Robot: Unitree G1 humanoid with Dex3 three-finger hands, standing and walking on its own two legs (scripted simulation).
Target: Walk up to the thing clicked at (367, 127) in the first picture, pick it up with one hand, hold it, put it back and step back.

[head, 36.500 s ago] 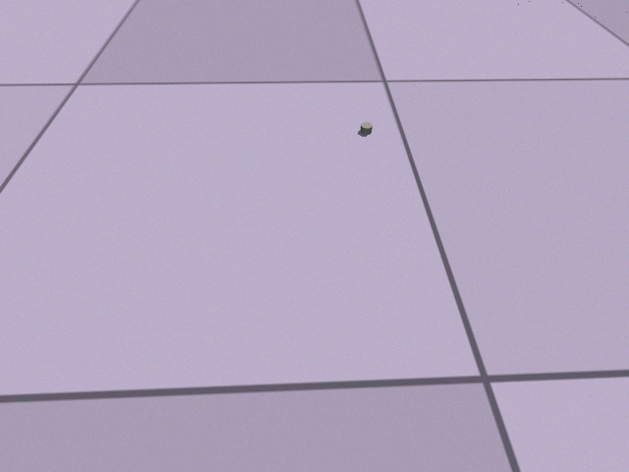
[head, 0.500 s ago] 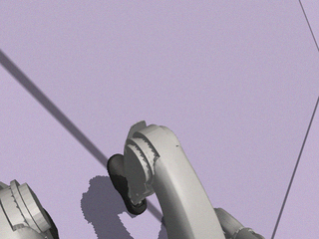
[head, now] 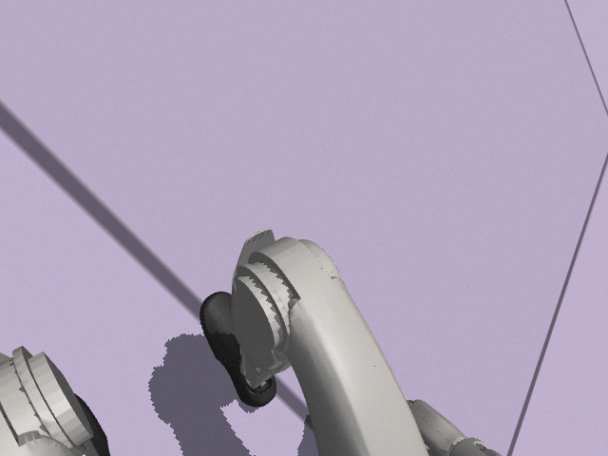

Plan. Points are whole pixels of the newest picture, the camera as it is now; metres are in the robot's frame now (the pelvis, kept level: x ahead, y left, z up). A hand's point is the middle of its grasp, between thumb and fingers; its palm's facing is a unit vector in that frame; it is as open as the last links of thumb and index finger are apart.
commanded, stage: open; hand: left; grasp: from above
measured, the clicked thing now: out of the picture +0.48 +0.35 -0.29
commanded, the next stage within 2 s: withdraw in 0.20 s
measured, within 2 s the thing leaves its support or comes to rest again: neither
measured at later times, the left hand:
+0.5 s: hand out of the picture +0.48 +0.35 -0.24, palm faces -0.37 -0.14 -0.92, open 13.9 cm
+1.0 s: hand out of the picture +0.45 +0.35 -0.11, palm faces -0.51 -0.14 -0.85, open 13.9 cm
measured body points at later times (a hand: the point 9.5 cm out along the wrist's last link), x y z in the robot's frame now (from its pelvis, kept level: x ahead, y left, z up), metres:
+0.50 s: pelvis +0.00 +0.00 +0.00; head +0.29 +0.14 +0.31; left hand +0.50 +0.35 -0.19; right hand +0.05 -0.25 -0.05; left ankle +0.06 +0.12 -0.28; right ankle +0.12 -0.12 -0.28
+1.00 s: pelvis -0.01 -0.01 +0.04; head +0.23 +0.11 +0.41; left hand +0.47 +0.36 -0.06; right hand +0.09 -0.27 -0.04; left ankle +0.06 +0.12 -0.28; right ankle +0.12 -0.12 -0.28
